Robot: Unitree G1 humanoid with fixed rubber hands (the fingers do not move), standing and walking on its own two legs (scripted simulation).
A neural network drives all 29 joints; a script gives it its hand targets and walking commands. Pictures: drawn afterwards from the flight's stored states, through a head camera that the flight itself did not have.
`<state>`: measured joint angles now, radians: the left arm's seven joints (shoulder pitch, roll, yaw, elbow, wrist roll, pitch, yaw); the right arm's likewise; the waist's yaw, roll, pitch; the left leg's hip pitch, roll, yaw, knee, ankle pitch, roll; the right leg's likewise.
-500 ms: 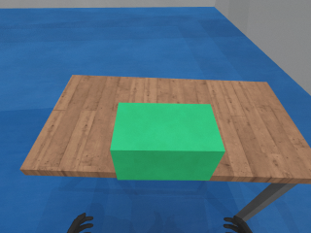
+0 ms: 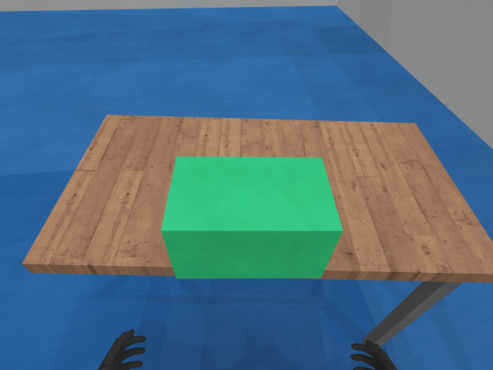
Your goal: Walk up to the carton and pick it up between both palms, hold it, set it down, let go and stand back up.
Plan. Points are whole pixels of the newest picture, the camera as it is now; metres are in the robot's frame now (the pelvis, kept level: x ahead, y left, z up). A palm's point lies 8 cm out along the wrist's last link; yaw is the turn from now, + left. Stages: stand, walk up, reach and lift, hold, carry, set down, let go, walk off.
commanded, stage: let go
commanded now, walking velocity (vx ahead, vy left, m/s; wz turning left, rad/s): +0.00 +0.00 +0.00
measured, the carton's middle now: (249, 217) +0.41 +0.01 +0.00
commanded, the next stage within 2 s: stand in 0.08 s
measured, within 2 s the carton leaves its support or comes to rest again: neither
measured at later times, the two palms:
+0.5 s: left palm out of the picture -0.01 +0.23 -0.14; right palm out of the picture +0.03 -0.22 -0.14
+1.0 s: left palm out of the picture -0.06 +0.20 -0.15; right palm out of the picture -0.03 -0.17 -0.15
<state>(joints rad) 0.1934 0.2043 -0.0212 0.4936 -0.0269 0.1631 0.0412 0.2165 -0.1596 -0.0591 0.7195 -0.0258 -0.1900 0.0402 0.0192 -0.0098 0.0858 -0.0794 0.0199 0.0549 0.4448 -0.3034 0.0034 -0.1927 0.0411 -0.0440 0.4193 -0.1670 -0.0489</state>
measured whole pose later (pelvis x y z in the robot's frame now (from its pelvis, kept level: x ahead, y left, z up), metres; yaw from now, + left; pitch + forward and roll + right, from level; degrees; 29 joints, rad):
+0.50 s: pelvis +0.00 +0.00 +0.00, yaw +4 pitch -1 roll -1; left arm 0.33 0.17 0.03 0.98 0.03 -0.02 0.01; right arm 0.36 -0.15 -0.04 0.97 -0.03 0.00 0.00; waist 0.02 0.01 0.00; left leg -0.15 0.00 -0.02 0.47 -0.31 0.02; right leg -0.22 0.01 -0.11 0.42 -0.18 -0.04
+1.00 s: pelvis +0.00 +0.02 +0.00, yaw +5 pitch -2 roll +0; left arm 0.33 0.08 0.02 1.22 0.03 -0.01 0.03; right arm 0.37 -0.07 0.01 1.15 -0.02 -0.02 -0.04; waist 0.01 0.00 0.01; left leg -0.11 -0.04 -0.01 0.42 -0.27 0.04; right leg -0.20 -0.02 -0.11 0.40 -0.16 -0.01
